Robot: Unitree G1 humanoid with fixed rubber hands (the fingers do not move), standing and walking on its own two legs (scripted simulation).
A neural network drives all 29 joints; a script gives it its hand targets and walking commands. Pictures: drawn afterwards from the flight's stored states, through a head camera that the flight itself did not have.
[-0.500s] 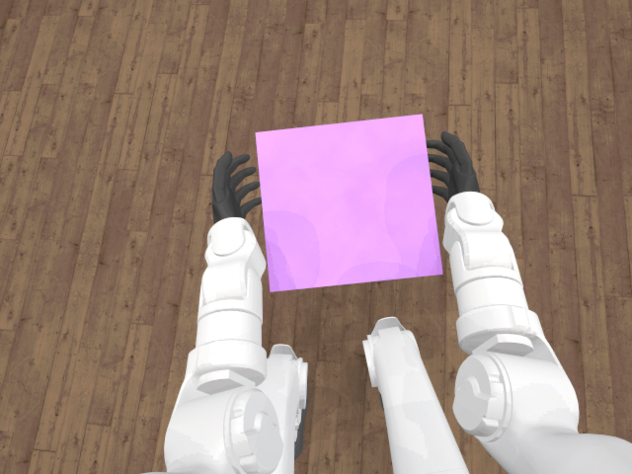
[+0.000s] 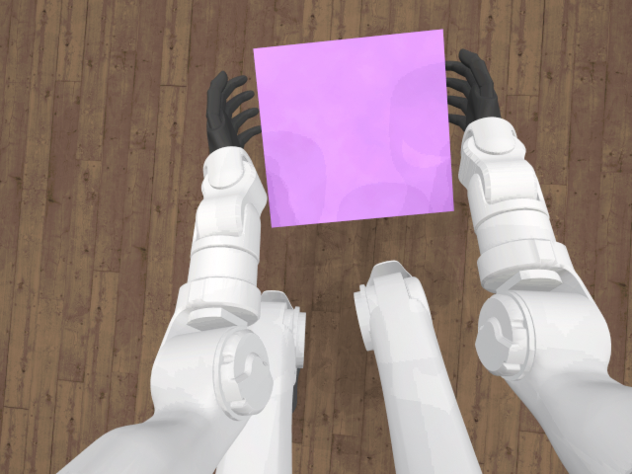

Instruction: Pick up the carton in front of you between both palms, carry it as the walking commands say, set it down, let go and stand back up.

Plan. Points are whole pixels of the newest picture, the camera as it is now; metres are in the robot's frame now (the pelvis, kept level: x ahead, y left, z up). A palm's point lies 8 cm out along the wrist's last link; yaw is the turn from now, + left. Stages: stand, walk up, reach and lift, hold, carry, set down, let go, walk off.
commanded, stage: set down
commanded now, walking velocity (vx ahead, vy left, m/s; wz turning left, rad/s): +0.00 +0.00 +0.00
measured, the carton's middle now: (347, 147) +0.48 -0.10 -0.22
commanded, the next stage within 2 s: none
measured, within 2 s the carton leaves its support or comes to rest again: rests again in 0.60 s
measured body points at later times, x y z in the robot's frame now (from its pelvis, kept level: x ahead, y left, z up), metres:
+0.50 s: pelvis -0.01 +0.00 -0.08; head +0.33 -0.06 +0.21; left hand +0.51 +0.03 -0.23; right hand +0.48 -0.27 -0.24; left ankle +0.09 +0.13 -0.44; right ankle +0.13 -0.12 -0.44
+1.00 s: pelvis -0.01 +0.01 -0.09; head +0.33 -0.04 +0.20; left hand +0.52 +0.04 -0.25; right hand +0.48 -0.27 -0.25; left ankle +0.08 +0.13 -0.44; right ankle +0.13 -0.12 -0.44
